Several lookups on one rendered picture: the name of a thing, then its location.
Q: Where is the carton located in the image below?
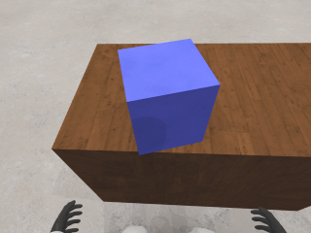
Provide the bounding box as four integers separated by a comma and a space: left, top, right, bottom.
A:
118, 39, 220, 155

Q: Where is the pedestal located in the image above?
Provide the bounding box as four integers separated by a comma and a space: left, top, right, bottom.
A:
52, 43, 311, 212

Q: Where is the right robot hand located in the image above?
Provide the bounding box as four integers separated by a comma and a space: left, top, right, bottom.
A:
251, 207, 287, 233

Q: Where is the left robot hand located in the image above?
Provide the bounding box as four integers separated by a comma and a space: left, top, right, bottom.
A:
51, 200, 83, 233

